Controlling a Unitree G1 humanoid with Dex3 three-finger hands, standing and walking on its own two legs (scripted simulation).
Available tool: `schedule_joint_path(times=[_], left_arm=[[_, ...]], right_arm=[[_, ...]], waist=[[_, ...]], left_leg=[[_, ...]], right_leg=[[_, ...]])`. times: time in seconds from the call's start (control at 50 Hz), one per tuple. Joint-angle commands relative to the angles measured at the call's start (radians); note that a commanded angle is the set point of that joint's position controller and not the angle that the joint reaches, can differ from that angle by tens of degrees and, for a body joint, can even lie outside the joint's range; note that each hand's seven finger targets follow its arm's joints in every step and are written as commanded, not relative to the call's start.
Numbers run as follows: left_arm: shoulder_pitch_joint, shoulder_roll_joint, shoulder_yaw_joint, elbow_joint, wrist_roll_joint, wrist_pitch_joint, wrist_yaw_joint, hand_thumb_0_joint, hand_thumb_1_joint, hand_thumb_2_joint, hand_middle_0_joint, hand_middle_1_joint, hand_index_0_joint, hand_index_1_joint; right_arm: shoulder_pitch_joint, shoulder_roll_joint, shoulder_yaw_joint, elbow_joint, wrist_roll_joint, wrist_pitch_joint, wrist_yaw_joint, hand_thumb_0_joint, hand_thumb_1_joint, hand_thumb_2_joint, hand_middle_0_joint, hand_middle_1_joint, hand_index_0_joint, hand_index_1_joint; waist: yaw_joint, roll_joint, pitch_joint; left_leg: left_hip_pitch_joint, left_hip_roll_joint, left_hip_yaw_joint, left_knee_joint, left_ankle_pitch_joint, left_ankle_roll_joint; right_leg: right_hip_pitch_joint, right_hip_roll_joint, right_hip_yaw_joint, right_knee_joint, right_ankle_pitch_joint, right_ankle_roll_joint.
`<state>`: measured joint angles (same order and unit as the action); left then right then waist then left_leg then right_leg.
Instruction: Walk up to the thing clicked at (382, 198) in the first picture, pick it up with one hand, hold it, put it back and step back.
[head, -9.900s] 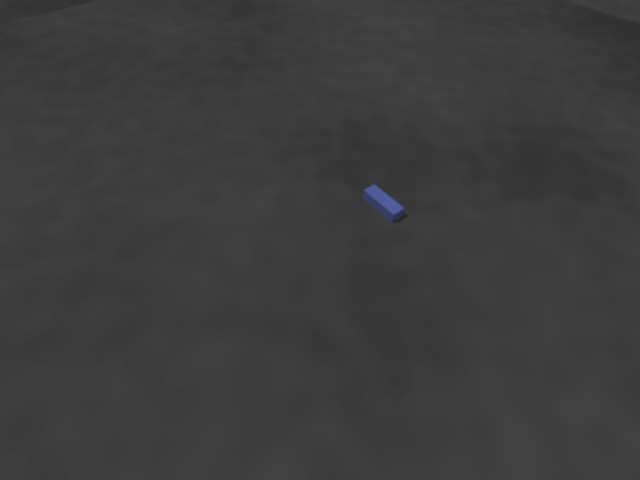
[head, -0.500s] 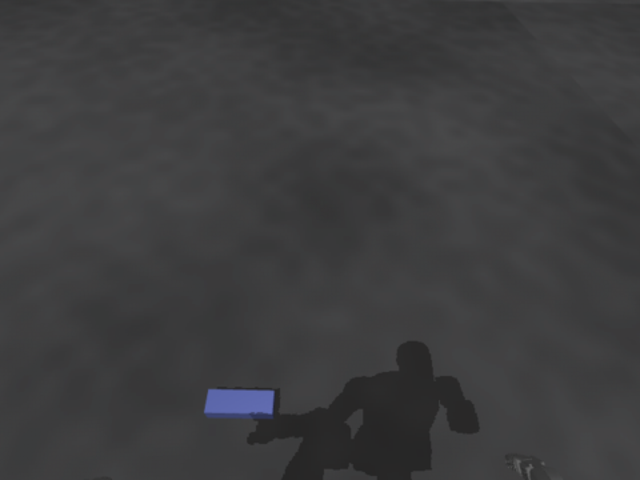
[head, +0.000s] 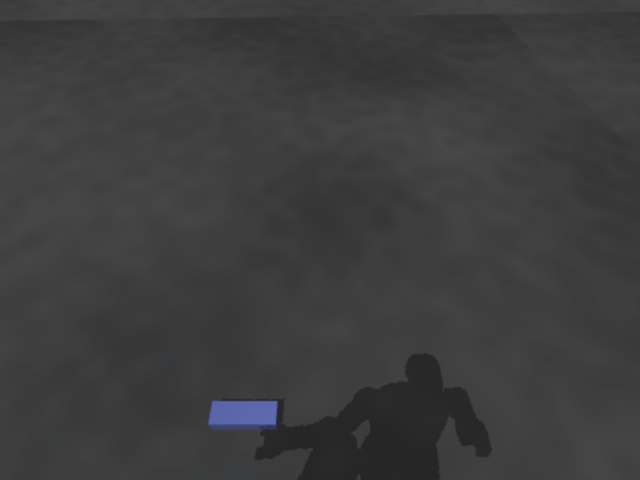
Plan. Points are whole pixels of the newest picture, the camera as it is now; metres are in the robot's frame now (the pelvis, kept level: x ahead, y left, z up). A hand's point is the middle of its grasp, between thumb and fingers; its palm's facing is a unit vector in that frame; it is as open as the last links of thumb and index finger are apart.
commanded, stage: walk up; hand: left
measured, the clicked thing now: (244, 415) +0.42 +0.22 -0.76
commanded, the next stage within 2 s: stand in 0.36 s
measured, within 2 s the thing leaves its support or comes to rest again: neither
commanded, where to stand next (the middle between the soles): +0.04 -0.01 m, yaw -1 degrees
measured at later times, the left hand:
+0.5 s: hand out of the picture +0.09 +0.25 -0.16, palm faces -0.01 -0.94 -0.34, open 7.4 cm
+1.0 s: hand out of the picture +0.08 +0.25 -0.16, palm faces -0.03 -0.94 -0.35, open 7.4 cm
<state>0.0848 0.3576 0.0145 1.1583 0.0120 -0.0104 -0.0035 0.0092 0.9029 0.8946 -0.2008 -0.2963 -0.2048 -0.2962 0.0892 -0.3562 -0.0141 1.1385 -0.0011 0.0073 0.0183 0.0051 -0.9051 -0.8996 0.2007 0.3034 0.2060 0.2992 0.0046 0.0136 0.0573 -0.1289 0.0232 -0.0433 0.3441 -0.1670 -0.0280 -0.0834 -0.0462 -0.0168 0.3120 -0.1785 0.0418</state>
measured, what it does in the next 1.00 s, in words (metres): stands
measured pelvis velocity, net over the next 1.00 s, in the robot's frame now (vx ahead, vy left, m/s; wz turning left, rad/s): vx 0.01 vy -0.01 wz -0.01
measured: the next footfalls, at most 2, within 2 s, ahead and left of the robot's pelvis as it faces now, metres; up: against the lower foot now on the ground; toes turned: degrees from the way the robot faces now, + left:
none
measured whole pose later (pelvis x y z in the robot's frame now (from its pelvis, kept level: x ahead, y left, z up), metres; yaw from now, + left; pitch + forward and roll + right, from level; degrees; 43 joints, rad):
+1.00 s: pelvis +0.01 -0.01 +0.00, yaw +0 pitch -2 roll +0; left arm 0.12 0.36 0.00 1.13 0.01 0.00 -0.01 0.01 0.90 0.89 -0.20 -0.30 -0.20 -0.30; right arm 0.11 -0.36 0.00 1.12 -0.01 -0.01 0.01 0.00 -0.90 -0.90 0.20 0.30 0.21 0.30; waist 0.01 0.01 0.06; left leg -0.12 0.03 -0.04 0.33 -0.18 -0.04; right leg -0.09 -0.04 -0.01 0.33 -0.20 0.03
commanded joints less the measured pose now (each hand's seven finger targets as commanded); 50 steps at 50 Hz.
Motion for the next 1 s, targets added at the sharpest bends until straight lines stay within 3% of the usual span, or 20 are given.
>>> schedule_joint_path(times=[0.0, 0.1, 0.36, 0.42, 0.56, 0.74, 0.84, 0.98], left_arm=[[-0.059, 0.216, 0.043, -0.064, 0.000, -0.023, 0.008, 0.000, 0.900, 0.900, -0.200, -0.300, -0.200, -0.300], [-0.057, 0.215, 0.046, -0.063, 0.000, -0.024, 0.009, 0.000, 0.900, 0.900, -0.200, -0.300, -0.200, -0.300], [-0.038, 0.210, 0.042, -0.073, 0.000, -0.020, 0.011, 0.000, 0.900, 0.900, -0.200, -0.300, -0.200, -0.300], [-0.025, 0.210, 0.041, -0.077, -0.001, -0.020, 0.010, 0.000, 0.900, 0.900, -0.200, -0.300, -0.200, -0.300], [-0.024, 0.212, 0.037, -0.083, -0.002, -0.020, 0.007, 0.000, 0.900, 0.900, -0.200, -0.300, -0.200, -0.300], [-0.010, 0.210, 0.034, -0.088, -0.001, -0.017, 0.006, 0.000, 0.900, 0.900, -0.200, -0.300, -0.200, -0.300], [0.000, 0.212, 0.032, -0.087, 0.000, -0.016, 0.006, 0.000, 0.900, 0.900, -0.200, -0.300, -0.200, -0.300], [0.007, 0.219, 0.032, -0.093, -0.003, -0.018, 0.008, 0.000, 0.900, 0.900, -0.200, -0.300, -0.200, -0.300]], right_arm=[[-0.058, -0.209, -0.037, -0.065, -0.001, -0.025, -0.013, 0.000, -0.900, -0.900, 0.200, 0.300, 0.200, 0.300], [-0.040, -0.206, -0.039, -0.063, 0.001, -0.025, -0.015, 0.000, -0.900, -0.900, 0.200, 0.300, 0.200, 0.300], [-0.024, -0.209, -0.032, -0.070, -0.012, -0.030, -0.023, 0.000, -0.900, -0.900, 0.200, 0.300, 0.200, 0.300], [-0.039, -0.214, -0.035, -0.077, -0.009, -0.034, -0.024, 0.000, -0.900, -0.900, 0.200, 0.300, 0.200, 0.300], [-0.025, -0.213, -0.029, -0.079, -0.009, -0.034, -0.023, 0.000, -0.900, -0.900, 0.200, 0.300, 0.200, 0.300], [-0.023, -0.216, -0.023, -0.081, -0.008, -0.038, -0.023, 0.000, -0.900, -0.900, 0.200, 0.300, 0.200, 0.300], [-0.028, -0.218, -0.023, -0.079, -0.006, -0.034, -0.023, 0.000, -0.900, -0.900, 0.200, 0.300, 0.200, 0.300], [-0.026, -0.216, -0.024, -0.078, -0.008, -0.034, -0.024, 0.000, -0.900, -0.900, 0.200, 0.300, 0.200, 0.300]], waist=[[-0.002, -0.011, -0.068], [-0.006, -0.016, -0.091], [-0.008, -0.011, -0.067], [0.003, -0.003, -0.099], [-0.007, -0.005, -0.074], [-0.002, 0.000, -0.085], [-0.002, -0.011, -0.067], [0.000, -0.012, -0.096]], left_leg=[[-0.031, 0.086, -0.077, -0.070, 0.039, 0.048], [-0.011, 0.090, -0.074, -0.054, 0.105, 0.047], [-0.024, 0.099, -0.068, -0.051, 0.145, 0.039], [0.008, 0.104, -0.067, -0.039, 0.192, 0.039], [0.000, 0.099, -0.060, -0.052, 0.143, 0.038], [0.001, 0.106, -0.059, -0.054, 0.168, 0.042], [0.008, 0.099, -0.059, -0.056, 0.110, 0.040], [0.028, 0.102, -0.051, -0.037, 0.180, 0.040]], right_leg=[[0.005, -0.084, 0.062, -0.057, 0.042, -0.048], [0.022, -0.084, 0.055, -0.050, 0.072, -0.051], [0.009, -0.092, 0.063, -0.042, 0.099, -0.048], [0.020, -0.093, 0.059, -0.029, 0.134, -0.050], [-0.001, -0.090, 0.064, -0.041, 0.101, -0.052], [0.013, -0.091, 0.065, -0.026, 0.125, -0.053], [-0.020, -0.087, 0.066, -0.042, 0.078, -0.054], [-0.007, -0.092, 0.069, -0.028, 0.142, -0.055]])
